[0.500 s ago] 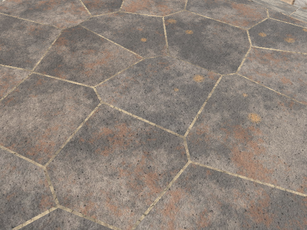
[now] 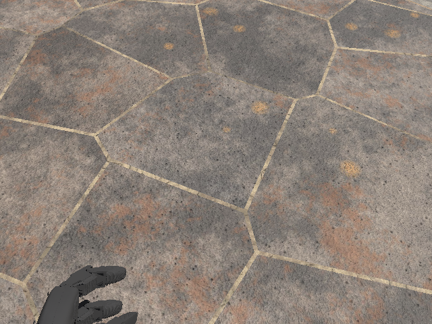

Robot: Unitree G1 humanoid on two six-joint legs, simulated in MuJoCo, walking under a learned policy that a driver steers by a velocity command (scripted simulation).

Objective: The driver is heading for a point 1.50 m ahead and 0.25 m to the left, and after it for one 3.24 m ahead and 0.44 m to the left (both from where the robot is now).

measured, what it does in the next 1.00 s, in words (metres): walks ahead: right foot, then left foot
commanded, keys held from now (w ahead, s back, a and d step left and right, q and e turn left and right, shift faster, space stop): w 1.00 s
